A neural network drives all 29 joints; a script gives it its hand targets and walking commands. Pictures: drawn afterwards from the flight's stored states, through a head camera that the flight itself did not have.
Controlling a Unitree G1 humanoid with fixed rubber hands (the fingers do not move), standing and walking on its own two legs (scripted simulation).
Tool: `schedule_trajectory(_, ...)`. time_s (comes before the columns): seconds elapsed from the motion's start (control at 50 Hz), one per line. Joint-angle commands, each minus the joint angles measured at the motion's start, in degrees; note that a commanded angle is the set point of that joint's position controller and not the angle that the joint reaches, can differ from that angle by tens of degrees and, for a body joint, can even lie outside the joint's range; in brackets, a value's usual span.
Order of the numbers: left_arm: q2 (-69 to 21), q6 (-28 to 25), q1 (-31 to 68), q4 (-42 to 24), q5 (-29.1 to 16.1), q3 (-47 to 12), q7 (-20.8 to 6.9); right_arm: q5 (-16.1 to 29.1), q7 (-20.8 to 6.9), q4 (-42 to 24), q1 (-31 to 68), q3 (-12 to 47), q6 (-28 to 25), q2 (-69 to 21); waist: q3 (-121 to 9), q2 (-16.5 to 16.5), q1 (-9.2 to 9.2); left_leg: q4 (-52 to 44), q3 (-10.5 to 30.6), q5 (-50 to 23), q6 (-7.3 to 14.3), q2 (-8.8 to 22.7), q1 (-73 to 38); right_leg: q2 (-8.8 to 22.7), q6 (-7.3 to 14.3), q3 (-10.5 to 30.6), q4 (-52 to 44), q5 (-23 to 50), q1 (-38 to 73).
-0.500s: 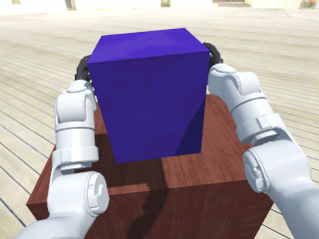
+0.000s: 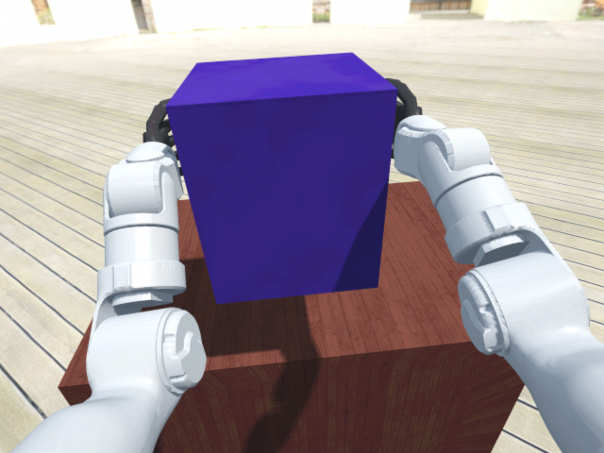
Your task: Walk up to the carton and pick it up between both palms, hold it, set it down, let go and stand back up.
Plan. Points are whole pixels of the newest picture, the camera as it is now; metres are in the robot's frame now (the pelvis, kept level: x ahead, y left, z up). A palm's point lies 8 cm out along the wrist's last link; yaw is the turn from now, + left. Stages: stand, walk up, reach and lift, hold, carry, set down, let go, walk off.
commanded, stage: hold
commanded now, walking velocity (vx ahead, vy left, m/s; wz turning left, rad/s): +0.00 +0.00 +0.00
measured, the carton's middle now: (286, 174) +0.38 +0.01 +0.27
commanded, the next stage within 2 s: none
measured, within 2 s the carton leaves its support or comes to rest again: neither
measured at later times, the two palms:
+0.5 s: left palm (162, 164) +0.37 +0.16 +0.30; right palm (403, 137) +0.36 -0.14 +0.32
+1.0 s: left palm (161, 162) +0.36 +0.16 +0.30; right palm (403, 137) +0.36 -0.14 +0.32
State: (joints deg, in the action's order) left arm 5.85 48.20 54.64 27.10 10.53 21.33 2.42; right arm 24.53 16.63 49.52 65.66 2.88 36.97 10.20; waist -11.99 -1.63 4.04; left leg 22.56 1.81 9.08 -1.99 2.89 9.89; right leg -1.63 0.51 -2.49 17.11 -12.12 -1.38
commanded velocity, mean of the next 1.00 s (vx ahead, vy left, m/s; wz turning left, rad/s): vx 0.00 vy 0.00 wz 0.00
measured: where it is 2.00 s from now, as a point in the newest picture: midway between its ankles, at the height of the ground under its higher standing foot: outside the picture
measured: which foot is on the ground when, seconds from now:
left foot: down 0.00-1.00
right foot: down 0.00-1.00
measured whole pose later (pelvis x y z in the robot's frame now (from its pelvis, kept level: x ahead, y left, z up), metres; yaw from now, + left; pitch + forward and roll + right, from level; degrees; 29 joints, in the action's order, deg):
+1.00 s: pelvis +0.00 +0.00 +0.00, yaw +0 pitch -3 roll -2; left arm 5.6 48.5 53.0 24.4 10.0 20.5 2.9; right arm 25.4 16.9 47.5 64.4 3.3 37.0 10.4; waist -11.6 -1.3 4.6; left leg 23.2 2.0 9.5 -2.0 2.8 10.3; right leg -1.6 0.4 -2.5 16.9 -12.2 -1.3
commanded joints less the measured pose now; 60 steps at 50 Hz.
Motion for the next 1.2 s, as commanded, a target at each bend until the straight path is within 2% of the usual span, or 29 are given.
schedule_trajectory(0.0, -31.47, -4.10, 49.34, -5.85, -9.77, -18.95, -8.20, 8.82, -8.01, -15.17, 45.33, 7.49, -1.59, -36.57, -14.10, 0.25, 0.24, -1.90, -0.14, -8.08, -0.04, -4.63, -10.42, -2.15, -4.04, 3.02, -4.34, 10.39, -6.04)
schedule_trajectory(0.1, -31.66, -4.41, 49.22, -6.10, -10.10, -19.00, -8.09, 9.70, -7.84, -16.44, 45.84, 8.03, -1.96, -36.56, -15.86, -0.22, 0.32, -0.93, 0.15, -10.43, -0.13, -4.81, -11.43, -1.97, -4.34, 3.16, -3.91, 13.65, -5.58)
schedule_trajectory(0.12, -31.83, -4.47, 49.65, -6.82, -10.50, -19.62, -8.04, 9.76, -7.81, -16.52, 45.47, 7.71, -1.98, -36.27, -16.49, -0.72, 0.87, -0.76, 0.21, -10.80, -0.46, -4.75, -11.80, -2.05, -4.26, 3.08, -3.80, 13.66, -5.56)
schedule_trajectory(0.22, -32.21, -4.22, 48.70, -6.82, -10.73, -20.06, -8.01, 9.71, -7.67, -16.99, 45.00, 7.41, -1.77, -35.65, -15.69, -1.11, 1.00, -0.85, 0.32, -10.77, -0.76, -4.60, -11.42, -2.21, -4.09, 3.02, -3.87, 13.14, -5.46)
schedule_trajectory(0.28, -32.55, -4.08, 48.73, -8.38, -10.70, -20.63, -7.77, 10.41, -7.73, -17.56, 44.48, 8.02, -1.64, -35.24, -16.72, -2.23, 1.08, -0.50, 0.47, -12.40, -1.19, -4.63, -12.59, -2.27, -4.08, 3.00, -3.66, 14.25, -5.15)
schedule_trajectory(0.36, -32.67, -3.67, 47.98, -10.26, -10.74, -21.45, -7.56, 10.83, -7.64, -18.66, 43.86, 8.64, -1.44, -35.03, -17.76, -2.18, 1.18, -0.01, 0.72, -14.72, -1.65, -4.43, -13.73, -2.81, -4.01, 2.64, -3.23, 15.66, -4.32)
schedule_trajectory(0.46, -33.09, -3.33, 47.74, -10.03, -10.37, -21.67, -7.66, 10.19, -8.04, -18.31, 43.61, 8.21, -1.38, -34.95, -14.94, -2.40, 0.81, -0.86, 0.48, -12.66, -1.62, -4.23, -12.33, -2.85, -3.61, 2.65, -3.70, 12.20, -5.67)
schedule_trajectory(0.58, -33.50, -3.36, 47.64, -11.54, -10.68, -22.31, -7.06, 10.60, -8.35, -19.68, 43.67, 9.07, -1.40, -35.34, -16.96, -2.12, 0.47, -0.31, 0.47, -14.19, -1.73, -4.25, -13.26, -3.18, -3.55, 2.64, -3.32, 13.64, -4.88)
schedule_trajectory(0.66, -33.04, -3.39, 47.41, -10.72, -10.29, -21.60, -7.02, 10.45, -8.20, -19.78, 44.23, 9.62, -1.45, -36.17, -16.65, -1.10, -0.08, -0.26, 0.46, -13.72, -1.01, -4.44, -13.05, -2.95, -3.97, 2.75, -3.34, 14.34, -4.91)
schedule_trajectory(0.8, -33.07, -3.28, 47.62, -10.51, -10.56, -21.99, -7.50, 10.00, -7.79, -19.24, 43.69, 8.81, -1.28, -35.90, -16.14, -1.26, 0.93, -0.50, 0.34, -12.53, -1.08, -4.44, -12.55, -2.70, -4.03, 2.88, -3.43, 14.20, -4.91)
schedule_trajectory(0.88, -33.04, -3.37, 47.57, -9.53, -10.56, -21.71, -7.62, 9.79, -7.70, -19.19, 44.16, 8.69, -1.28, -36.15, -15.47, -1.05, 0.87, -0.60, 0.20, -11.79, -0.94, -4.56, -12.23, -2.59, -4.11, 2.79, -3.61, 14.05, -5.39)
schedule_trajectory(0.9, -32.99, -3.36, 47.35, -9.56, -10.48, -21.83, -7.65, 9.78, -7.68, -18.75, 43.35, 8.37, -1.18, -35.82, -15.50, -1.40, 1.32, -0.65, 0.20, -11.85, -1.05, -4.51, -12.30, -2.60, -4.10, 2.79, -3.58, 14.11, -5.23)
schedule_trajectory(0.94, -33.26, -3.50, 47.62, -10.85, -10.70, -22.27, -7.59, 10.22, -7.68, -19.67, 43.70, 9.08, -1.31, -36.03, -16.90, -1.95, 1.10, -0.19, 0.51, -13.40, -1.20, -4.53, -13.12, -2.56, -4.12, 2.81, -3.27, 15.59, -4.44)
schedule_trajectory(0.96, -33.23, -3.40, 47.38, -11.42, -10.52, -22.08, -7.56, 10.63, -7.60, -19.70, 43.34, 9.55, -1.20, -36.09, -17.20, -1.84, 0.87, -0.01, 0.47, -14.29, -1.26, -4.60, -13.44, -2.69, -4.14, 2.80, -3.03, 16.45, -3.89)
schedule_trajectory(0.98, -27.96, -2.54, 48.00, 0.21, -7.19, -16.98, -8.40, 5.71, -6.98, -11.39, 43.50, 6.31, 0.34, -35.97, -4.02, 5.54, 1.10, -2.77, -0.85, -4.56, 0.74, -4.96, -10.08, -2.07, -5.71, 2.35, -6.25, 7.96, -9.30)
schedule_trajectory(1.0, -28.84, -3.05, 47.28, -0.31, -7.64, -16.99, -9.48, 5.00, -7.34, -12.23, 44.87, 5.61, -0.56, -37.79, -6.25, 5.25, 0.63, -3.87, -0.88, -2.52, 1.53, -4.78, -8.56, -1.80, -5.05, 2.56, -5.76, 5.88, -8.40)
schedule_trajectory(1.02, -30.84, -3.80, 49.71, -2.45, -8.98, -18.33, -9.80, 5.72, -7.39, -13.26, 45.66, 5.37, -0.98, -37.83, -9.00, 2.58, -0.05, -3.90, -0.47, -2.76, 1.16, -4.88, -8.11, -1.64, -4.39, 3.21, -5.52, 5.04, -7.71)
schedule_trajectory(1.08, -33.64, -4.82, 54.39, -7.91, -12.38, -22.11, -8.51, 9.97, -7.45, -19.47, 49.44, 8.26, -2.02, -39.31, -20.55, -1.37, 0.23, 0.54, -0.21, -14.29, -0.98, -5.19, -12.70, -2.80, -4.92, 2.75, -3.27, 15.89, -4.63)
schedule_trajectory(1.12, -33.32, -4.41, 51.85, -7.89, -12.04, -22.03, -8.03, 10.91, -6.89, -19.97, 47.56, 9.62, -1.59, -37.92, -20.54, -1.40, 0.86, 1.34, -0.32, -16.51, -1.42, -5.28, -14.56, -2.94, -5.52, 2.41, -3.05, 18.59, -4.78)
schedule_trajectory(1.18, -32.86, -3.56, 47.65, -6.23, -10.51, -20.90, -8.46, 9.82, -6.67, -17.25, 43.62, 8.51, -1.08, -35.31, -16.72, -1.64, 1.67, -0.25, -0.52, -13.20, -1.52, -5.12, -13.22, -2.58, -5.26, 2.52, -3.74, 14.72, -5.07)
